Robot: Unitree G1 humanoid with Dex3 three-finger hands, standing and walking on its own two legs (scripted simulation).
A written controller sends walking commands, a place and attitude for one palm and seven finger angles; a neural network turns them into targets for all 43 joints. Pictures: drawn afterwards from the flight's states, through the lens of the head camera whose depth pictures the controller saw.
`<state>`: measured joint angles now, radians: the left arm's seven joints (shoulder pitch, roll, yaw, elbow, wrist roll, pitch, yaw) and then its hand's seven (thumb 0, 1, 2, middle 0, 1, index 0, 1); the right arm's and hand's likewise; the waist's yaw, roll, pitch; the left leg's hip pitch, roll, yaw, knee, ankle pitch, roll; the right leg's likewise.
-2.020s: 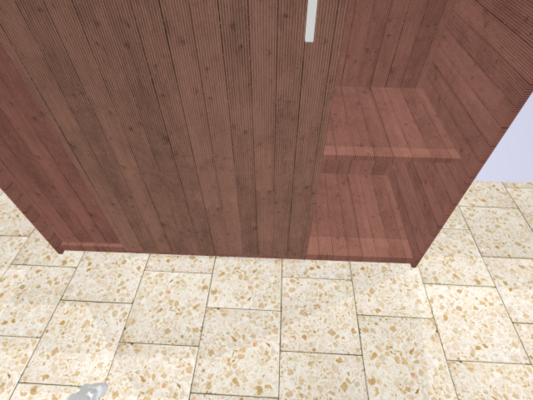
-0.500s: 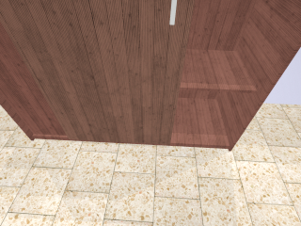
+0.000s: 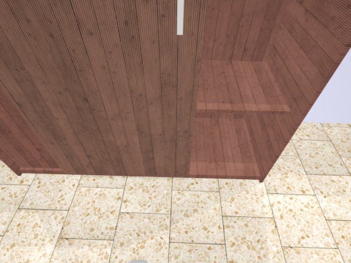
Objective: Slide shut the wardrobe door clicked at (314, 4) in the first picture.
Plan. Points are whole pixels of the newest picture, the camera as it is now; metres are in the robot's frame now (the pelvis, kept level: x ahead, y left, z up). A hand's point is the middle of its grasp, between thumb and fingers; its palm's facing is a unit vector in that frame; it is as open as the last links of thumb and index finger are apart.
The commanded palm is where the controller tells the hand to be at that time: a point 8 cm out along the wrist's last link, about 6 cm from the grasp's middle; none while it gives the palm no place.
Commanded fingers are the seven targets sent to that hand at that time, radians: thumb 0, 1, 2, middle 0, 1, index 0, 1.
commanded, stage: take the last steps up to it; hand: left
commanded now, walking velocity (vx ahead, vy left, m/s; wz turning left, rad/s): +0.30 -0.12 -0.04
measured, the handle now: (180, 4) +0.71 +0.05 +0.27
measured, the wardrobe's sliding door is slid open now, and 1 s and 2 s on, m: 0.46 0.46 0.46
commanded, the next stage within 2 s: come to a stop and stand still in 0.44 s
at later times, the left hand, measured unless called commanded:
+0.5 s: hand (116, 242) +0.20 +0.19 -0.17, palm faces +0.01 -0.99 -0.14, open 7.4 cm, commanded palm none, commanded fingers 0.00 0.90 0.90 -0.20 -0.30 -0.20 -0.30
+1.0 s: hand (131, 207) +0.31 +0.17 -0.18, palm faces +0.03 -0.98 -0.21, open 7.3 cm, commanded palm none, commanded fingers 0.00 0.90 0.90 -0.20 -0.30 -0.20 -0.30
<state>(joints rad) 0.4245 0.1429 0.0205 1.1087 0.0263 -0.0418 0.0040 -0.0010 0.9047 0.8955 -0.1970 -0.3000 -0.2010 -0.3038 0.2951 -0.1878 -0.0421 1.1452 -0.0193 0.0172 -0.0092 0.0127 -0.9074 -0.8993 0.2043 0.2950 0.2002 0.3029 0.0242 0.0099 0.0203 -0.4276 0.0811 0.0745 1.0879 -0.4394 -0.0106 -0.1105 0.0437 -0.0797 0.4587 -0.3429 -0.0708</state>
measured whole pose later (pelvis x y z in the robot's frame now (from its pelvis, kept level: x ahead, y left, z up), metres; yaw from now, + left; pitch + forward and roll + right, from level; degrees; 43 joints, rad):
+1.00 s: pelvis +0.21 -0.01 -0.01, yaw +0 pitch -1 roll +0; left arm 0.12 0.17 0.05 0.97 0.03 0.04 0.04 -0.01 0.91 0.90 -0.20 -0.30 -0.21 -0.30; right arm 0.20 -0.18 -0.07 1.00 -0.01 0.03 -0.02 0.01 -0.91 -0.90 0.20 0.29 0.20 0.30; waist -0.01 -0.01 0.09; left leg -0.32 0.01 0.06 0.72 -0.38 -0.04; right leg -0.36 -0.13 -0.10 0.57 -0.18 0.05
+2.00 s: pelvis +0.17 +0.01 +0.00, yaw +0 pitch +0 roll -1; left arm 0.35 0.12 -0.02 1.08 0.02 -0.01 0.04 0.00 0.90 0.90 -0.20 -0.30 -0.20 -0.30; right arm 0.37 -0.13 -0.02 1.08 -0.02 0.01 -0.02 0.01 -0.91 -0.90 0.20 0.29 0.20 0.30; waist -0.03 0.03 0.00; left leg -0.32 -0.02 0.08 0.50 -0.19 0.06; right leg -0.20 0.00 -0.06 0.50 -0.30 -0.02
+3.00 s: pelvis +0.17 +0.06 +0.00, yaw -2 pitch -2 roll +0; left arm 0.37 0.15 -0.01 1.13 0.02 0.01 0.05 0.00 0.91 0.90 -0.20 -0.30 -0.20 -0.30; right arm 0.28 -0.15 -0.02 1.14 0.00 0.00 -0.02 0.01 -0.91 -0.90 0.20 0.29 0.20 0.30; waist 0.00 -0.01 0.03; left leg -0.20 -0.09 0.15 0.34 -0.13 0.12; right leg -0.14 -0.07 0.00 0.44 -0.26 0.05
